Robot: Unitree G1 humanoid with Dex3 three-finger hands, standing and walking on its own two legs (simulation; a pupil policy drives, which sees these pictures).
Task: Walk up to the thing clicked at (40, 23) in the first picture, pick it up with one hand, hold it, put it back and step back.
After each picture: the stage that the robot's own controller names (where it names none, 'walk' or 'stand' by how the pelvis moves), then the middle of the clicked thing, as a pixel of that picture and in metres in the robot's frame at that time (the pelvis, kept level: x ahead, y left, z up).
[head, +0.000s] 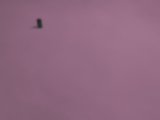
stand; (39, 23) +1.71 +0.52 -0.72
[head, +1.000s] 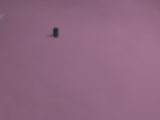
walk; (55, 32) +1.61 +0.23 -0.69
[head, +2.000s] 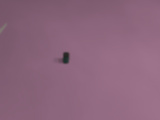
walk; (66, 58) +1.02 +0.08 -0.71
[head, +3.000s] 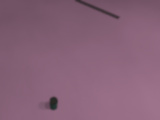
walk; (53, 103) +0.61 +0.14 -0.71
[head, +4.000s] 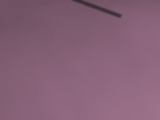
stand; out of the picture +0.37 +0.16 -0.70
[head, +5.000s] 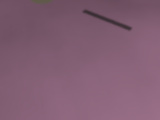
stand; out of the picture +0.32 +0.14 -0.72
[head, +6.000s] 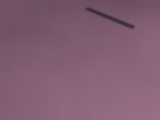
stand; out of the picture +0.33 +0.14 -0.72
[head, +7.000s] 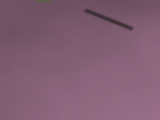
stand; out of the picture +0.33 +0.15 -0.73
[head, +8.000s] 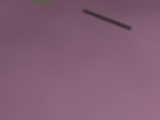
stand; out of the picture +0.32 +0.16 -0.73
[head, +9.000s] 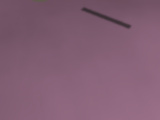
stand; out of the picture +0.31 +0.16 -0.73
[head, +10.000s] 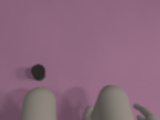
go down; (38, 73) +0.40 +0.15 -0.40
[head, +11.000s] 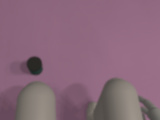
go down; (35, 66) +0.43 +0.15 -0.33
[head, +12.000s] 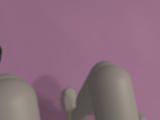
close in; out of the picture +0.43 +0.19 -0.24
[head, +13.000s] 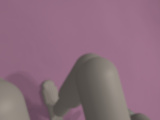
close; out of the picture +0.42 +0.21 -0.24
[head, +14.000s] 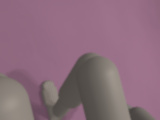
lift; out of the picture +0.41 +0.20 -0.23
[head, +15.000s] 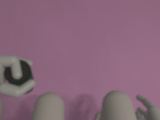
lift; (21, 78) +0.33 +0.19 -0.04
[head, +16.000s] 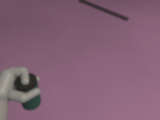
hold; (28, 92) +0.31 +0.17 +0.01
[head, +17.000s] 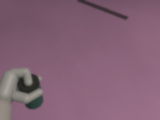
hold; (31, 92) +0.32 +0.17 +0.00
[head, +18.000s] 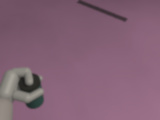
crouch; (32, 91) +0.32 +0.17 +0.00
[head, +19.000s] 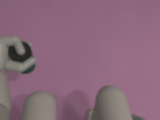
crouch; (23, 58) +0.41 +0.17 -0.09
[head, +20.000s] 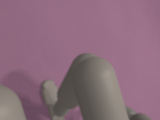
lower; out of the picture +0.45 +0.24 -0.23
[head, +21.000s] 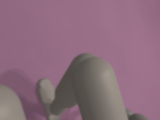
lower; out of the picture +0.45 +0.24 -0.24
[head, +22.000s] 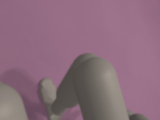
lower; out of the picture +0.45 +0.24 -0.24
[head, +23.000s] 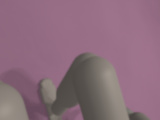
lower; out of the picture +0.45 +0.23 -0.24
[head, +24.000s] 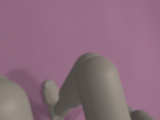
loosen; out of the picture +0.43 +0.21 -0.24
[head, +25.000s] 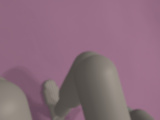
withdraw; out of the picture +0.42 +0.20 -0.23
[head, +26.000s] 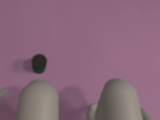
walk; (39, 64) +0.44 +0.15 -0.31
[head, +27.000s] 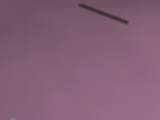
stand; out of the picture +0.35 +0.13 -0.65
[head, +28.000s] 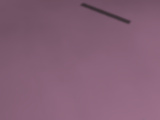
stand; out of the picture +0.35 +0.15 -0.67
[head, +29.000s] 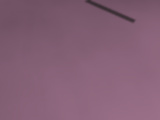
stand; out of the picture +0.35 +0.14 -0.68
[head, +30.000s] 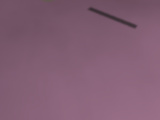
walk; out of the picture +0.37 +0.15 -0.72
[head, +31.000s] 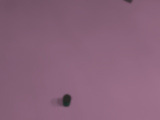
walk; (66, 100) +0.50 +0.03 -0.70
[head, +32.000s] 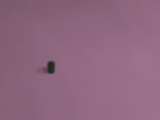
walk; (51, 67) +0.76 +0.18 -0.70
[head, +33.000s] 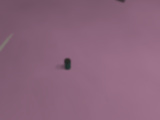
stand; (67, 64) +1.03 +0.15 -0.70
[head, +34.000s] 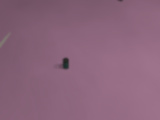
stand; (65, 63) +1.03 +0.14 -0.72
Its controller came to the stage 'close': yes
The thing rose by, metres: 0.72
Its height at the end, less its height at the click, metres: +0.00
